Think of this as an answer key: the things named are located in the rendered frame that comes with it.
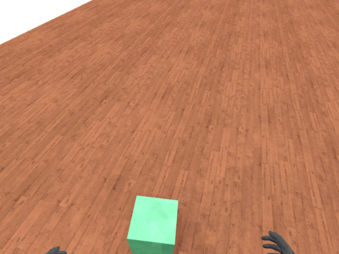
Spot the robot right hand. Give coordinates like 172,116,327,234
261,231,295,254

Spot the carton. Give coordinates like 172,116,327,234
127,196,178,254

